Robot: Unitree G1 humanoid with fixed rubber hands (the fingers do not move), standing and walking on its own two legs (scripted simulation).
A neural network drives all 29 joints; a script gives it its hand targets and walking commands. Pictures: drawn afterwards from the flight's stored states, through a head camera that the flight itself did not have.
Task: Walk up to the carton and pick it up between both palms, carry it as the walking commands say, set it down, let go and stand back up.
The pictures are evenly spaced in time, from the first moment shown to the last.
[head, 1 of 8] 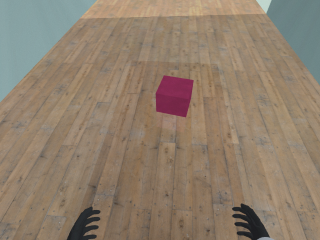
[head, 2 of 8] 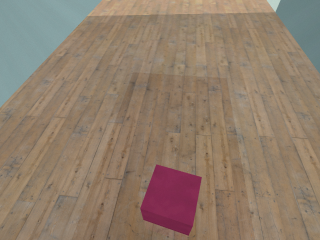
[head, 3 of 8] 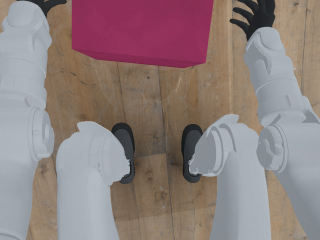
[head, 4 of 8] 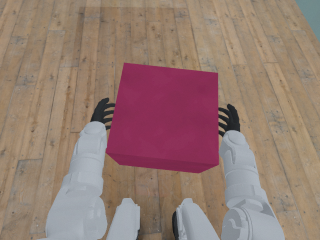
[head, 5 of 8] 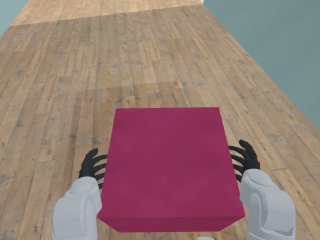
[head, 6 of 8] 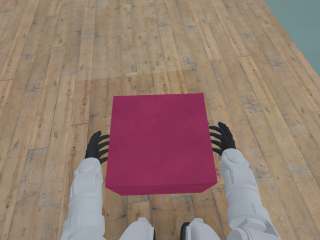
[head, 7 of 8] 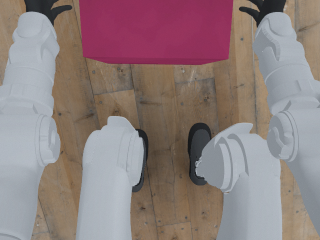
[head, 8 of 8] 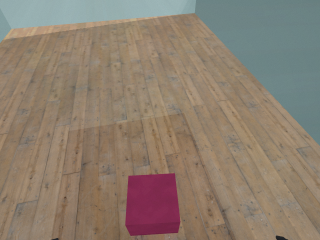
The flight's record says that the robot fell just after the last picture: no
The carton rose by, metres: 0.69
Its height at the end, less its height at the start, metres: +0.00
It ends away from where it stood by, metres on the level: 1.76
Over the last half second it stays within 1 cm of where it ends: yes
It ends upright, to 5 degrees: yes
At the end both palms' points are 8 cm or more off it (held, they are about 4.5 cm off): yes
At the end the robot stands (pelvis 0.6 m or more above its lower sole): yes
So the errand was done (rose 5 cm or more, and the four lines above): yes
